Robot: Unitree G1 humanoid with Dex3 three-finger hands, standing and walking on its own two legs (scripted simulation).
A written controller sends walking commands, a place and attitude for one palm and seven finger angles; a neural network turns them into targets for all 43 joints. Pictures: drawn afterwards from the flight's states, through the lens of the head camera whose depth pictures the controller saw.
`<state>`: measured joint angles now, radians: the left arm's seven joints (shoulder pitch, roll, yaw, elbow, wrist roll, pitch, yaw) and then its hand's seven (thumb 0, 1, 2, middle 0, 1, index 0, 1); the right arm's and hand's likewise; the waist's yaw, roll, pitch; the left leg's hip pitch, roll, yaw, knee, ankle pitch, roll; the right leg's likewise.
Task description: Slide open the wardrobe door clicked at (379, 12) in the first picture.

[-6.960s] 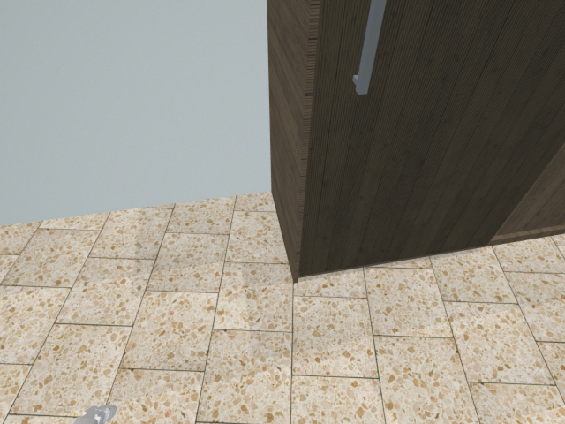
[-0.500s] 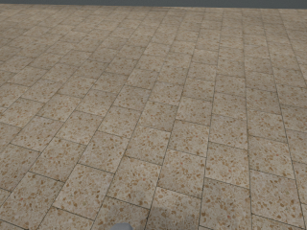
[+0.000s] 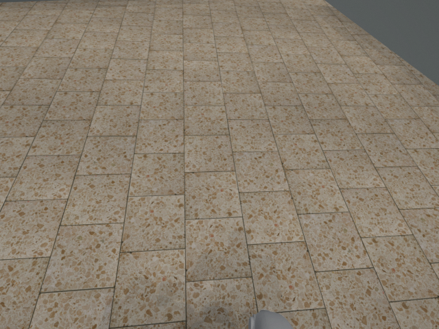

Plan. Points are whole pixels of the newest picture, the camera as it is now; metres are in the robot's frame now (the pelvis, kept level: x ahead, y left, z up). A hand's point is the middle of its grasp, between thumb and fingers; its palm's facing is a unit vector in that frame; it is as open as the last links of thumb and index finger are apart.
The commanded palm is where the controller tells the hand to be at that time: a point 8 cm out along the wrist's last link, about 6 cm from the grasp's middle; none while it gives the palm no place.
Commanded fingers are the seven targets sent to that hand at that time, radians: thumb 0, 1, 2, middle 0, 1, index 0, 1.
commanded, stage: walk to a spot facing it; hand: left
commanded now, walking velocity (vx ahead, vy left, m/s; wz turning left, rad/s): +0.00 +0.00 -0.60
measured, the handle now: out of the picture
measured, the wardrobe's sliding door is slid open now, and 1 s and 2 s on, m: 0.00 0.00 0.00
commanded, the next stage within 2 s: turn to face it in 0.10 s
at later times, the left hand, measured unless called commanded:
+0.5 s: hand (166, 302) +0.19 +0.12 -0.16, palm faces -0.24 -0.94 -0.24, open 7.4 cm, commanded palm none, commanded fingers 0.00 0.90 0.90 -0.20 -0.30 -0.20 -0.30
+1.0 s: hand (153, 288) +0.22 +0.15 -0.17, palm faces -0.48 -0.85 -0.20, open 7.4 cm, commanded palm none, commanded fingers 0.00 0.90 0.90 -0.20 -0.30 -0.20 -0.30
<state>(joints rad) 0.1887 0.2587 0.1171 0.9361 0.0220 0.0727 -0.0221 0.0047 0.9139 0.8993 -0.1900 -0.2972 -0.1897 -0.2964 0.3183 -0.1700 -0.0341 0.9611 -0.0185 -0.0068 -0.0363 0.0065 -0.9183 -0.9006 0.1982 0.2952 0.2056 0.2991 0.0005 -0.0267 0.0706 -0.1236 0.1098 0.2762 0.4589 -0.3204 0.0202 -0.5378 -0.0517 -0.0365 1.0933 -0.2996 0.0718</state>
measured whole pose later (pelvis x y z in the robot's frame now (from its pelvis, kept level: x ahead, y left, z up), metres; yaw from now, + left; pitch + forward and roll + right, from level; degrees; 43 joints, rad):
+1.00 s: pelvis +0.06 +0.00 +0.00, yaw -34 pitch +0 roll -3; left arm 0.22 0.26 0.11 0.94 0.02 0.09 -0.03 0.01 0.91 0.90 -0.19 -0.30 -0.19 -0.30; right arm 0.22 -0.16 -0.04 0.90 -0.02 0.01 -0.02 0.01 -0.90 -0.90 0.20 0.30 0.21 0.30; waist 0.02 -0.02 0.07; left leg -0.19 0.14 0.24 0.49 -0.29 0.01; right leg -0.44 -0.05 -0.02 1.03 -0.42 0.09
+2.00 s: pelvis +0.06 +0.00 +0.00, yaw -69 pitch +0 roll -2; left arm 0.25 0.28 0.12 0.93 0.02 0.09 -0.03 0.01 0.91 0.90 -0.19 -0.30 -0.19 -0.30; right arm 0.19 -0.17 -0.02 0.87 -0.02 0.02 -0.03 0.01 -0.90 -0.90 0.20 0.30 0.21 0.30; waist 0.04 -0.04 0.07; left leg -0.22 0.09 0.16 0.48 -0.26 0.03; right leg -0.48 0.00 0.04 1.15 -0.39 0.08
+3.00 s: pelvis +0.05 +0.00 +0.00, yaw -105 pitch +0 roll -3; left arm 0.22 0.27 0.11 0.94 0.02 0.09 -0.02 0.01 0.91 0.90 -0.19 -0.30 -0.19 -0.30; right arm 0.22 -0.16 -0.03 0.89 -0.02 0.01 -0.03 0.01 -0.90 -0.90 0.20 0.30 0.21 0.30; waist 0.02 -0.03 0.07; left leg -0.21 0.12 0.22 0.48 -0.26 0.03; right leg -0.46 -0.03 0.02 1.15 -0.39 0.09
